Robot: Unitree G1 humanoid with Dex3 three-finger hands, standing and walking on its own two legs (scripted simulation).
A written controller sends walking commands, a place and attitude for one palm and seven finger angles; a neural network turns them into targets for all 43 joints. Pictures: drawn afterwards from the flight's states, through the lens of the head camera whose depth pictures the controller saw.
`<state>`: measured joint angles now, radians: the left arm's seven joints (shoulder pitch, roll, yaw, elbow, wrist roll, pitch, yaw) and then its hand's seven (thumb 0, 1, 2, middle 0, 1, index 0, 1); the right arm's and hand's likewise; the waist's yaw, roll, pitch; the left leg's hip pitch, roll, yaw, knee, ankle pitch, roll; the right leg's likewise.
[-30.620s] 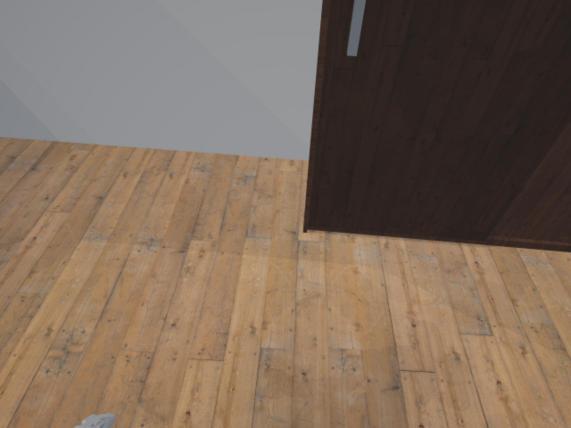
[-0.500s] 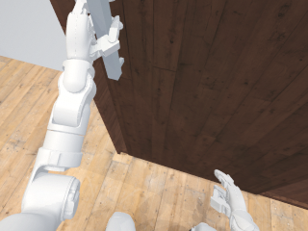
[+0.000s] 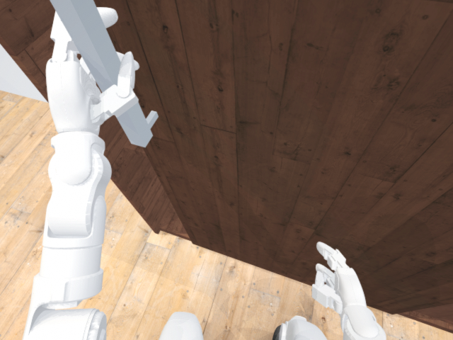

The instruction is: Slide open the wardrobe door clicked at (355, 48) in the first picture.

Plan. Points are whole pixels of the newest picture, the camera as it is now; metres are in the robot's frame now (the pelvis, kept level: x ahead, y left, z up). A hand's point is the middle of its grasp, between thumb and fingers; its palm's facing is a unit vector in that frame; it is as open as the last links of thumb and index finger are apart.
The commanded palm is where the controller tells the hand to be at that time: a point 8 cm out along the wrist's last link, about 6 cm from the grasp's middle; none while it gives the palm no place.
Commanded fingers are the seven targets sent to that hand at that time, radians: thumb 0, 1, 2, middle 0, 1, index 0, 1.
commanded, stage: step sideways, sliding the door along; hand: left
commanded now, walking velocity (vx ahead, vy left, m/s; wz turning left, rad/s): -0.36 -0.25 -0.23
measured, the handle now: (107, 38) +0.39 +0.22 +0.28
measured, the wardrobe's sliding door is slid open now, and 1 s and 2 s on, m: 0.18 0.57 0.65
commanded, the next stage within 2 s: stop walking and hold the door there in 1.46 s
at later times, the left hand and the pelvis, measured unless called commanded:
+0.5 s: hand (270, 122) +0.33 +0.02 +0.24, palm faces +0.13 -0.99 -0.04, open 7.1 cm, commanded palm +0.30 +0.00 +0.22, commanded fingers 0.00 0.90 0.90 -0.45 -1.40 -0.45 -1.40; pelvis -0.03 -0.12 +0.02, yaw -6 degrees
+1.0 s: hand out of the picture +0.28 -0.18 +0.24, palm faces -0.13 -0.99 -0.04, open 7.4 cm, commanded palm +0.27 -0.17 +0.22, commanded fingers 0.00 0.90 0.90 -0.45 -1.40 -0.45 -1.40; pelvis -0.11 -0.23 +0.03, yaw -11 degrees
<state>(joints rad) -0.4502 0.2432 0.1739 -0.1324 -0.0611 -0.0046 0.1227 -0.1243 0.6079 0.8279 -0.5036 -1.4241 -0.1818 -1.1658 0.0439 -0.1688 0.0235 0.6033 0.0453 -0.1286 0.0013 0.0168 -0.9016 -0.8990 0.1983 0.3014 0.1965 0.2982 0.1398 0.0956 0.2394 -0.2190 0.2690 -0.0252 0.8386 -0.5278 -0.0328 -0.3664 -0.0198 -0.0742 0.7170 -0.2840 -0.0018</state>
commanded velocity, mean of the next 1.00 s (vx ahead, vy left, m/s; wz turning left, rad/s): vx -0.23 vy -0.28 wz -0.12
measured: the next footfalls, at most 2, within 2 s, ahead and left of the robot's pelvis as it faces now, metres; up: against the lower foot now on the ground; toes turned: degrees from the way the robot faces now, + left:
left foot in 0.16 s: +0.01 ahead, +0.11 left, +0.00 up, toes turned +8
right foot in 0.52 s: +0.04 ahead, -0.28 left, +0.00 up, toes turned -11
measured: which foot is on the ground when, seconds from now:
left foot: up 0.00-0.14, down 0.16-0.54, up 0.56-0.72, down 0.74-1.00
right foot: down 0.00-0.14, up 0.16-0.50, down 0.52-0.74, up 0.76-1.00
